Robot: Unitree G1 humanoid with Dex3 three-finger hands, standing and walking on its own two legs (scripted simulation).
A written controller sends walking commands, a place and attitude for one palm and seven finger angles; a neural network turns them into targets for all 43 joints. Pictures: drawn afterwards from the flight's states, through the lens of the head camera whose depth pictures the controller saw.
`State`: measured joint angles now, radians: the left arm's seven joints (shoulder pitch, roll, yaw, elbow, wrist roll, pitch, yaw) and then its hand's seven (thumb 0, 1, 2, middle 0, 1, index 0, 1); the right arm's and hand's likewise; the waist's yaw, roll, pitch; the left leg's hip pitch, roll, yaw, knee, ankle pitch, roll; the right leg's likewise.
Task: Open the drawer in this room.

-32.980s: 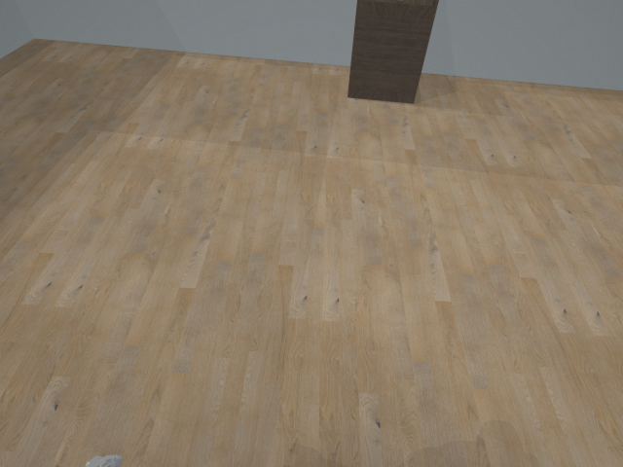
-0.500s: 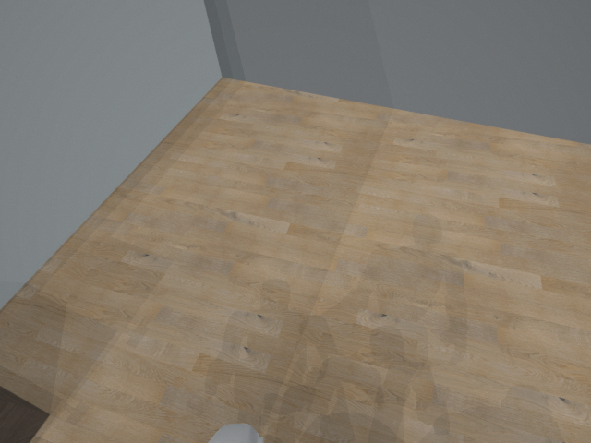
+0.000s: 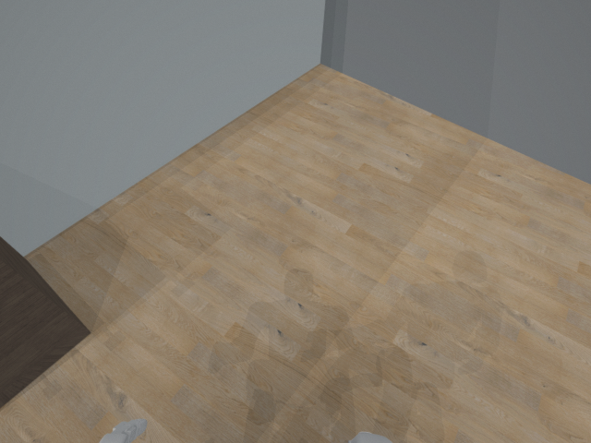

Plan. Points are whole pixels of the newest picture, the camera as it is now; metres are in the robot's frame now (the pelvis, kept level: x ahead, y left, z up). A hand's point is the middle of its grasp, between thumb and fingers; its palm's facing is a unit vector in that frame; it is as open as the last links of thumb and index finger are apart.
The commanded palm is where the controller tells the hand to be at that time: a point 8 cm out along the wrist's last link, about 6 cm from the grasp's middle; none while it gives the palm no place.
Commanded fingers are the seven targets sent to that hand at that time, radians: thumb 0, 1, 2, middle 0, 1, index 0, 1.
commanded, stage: turn to face it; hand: left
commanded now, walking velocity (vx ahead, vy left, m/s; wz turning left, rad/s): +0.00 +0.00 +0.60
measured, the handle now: out of the picture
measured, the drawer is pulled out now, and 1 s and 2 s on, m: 0.00 0.00 0.00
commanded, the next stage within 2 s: take the last steps up to it in 1.32 s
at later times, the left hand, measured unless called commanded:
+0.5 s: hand out of the picture -0.03 +0.21 -0.18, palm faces +0.36 -0.90 -0.24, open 7.4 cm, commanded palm none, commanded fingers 0.00 0.90 0.90 -0.20 -0.30 -0.20 -0.30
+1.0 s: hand out of the picture +0.02 +0.23 -0.15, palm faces +0.58 -0.77 -0.27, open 7.4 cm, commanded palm none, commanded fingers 0.00 0.90 0.90 -0.20 -0.30 -0.20 -0.30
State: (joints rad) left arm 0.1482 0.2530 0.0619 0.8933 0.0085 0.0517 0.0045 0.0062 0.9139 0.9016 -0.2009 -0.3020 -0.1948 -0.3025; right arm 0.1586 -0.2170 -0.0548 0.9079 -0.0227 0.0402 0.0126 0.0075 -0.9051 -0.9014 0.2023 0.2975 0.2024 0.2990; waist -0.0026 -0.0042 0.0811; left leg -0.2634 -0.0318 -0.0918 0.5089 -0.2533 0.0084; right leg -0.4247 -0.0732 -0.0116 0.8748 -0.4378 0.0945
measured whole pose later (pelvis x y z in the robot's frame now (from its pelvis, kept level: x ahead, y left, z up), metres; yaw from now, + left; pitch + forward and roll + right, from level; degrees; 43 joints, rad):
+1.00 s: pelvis +0.03 -0.01 -0.01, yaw +37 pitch +1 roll +1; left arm 0.10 0.22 0.04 0.85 0.00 0.02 0.01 0.01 0.91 0.90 -0.20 -0.30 -0.20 -0.30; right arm 0.22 -0.23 -0.07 0.93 -0.02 0.05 0.01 0.01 -0.90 -0.90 0.20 0.30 0.20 0.30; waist -0.03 0.03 0.07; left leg -0.30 -0.07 -0.18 0.59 -0.30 -0.02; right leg -0.30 -0.03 -0.03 0.57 -0.29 0.05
